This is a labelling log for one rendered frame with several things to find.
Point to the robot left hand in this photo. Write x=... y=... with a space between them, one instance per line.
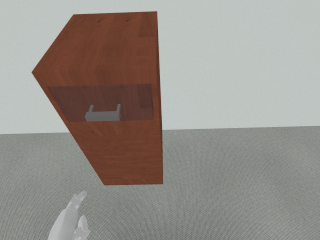
x=64 y=226

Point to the cabinet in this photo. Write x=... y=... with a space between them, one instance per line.
x=110 y=49

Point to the handle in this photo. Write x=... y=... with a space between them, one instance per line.
x=98 y=116

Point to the drawer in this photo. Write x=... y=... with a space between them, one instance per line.
x=136 y=100

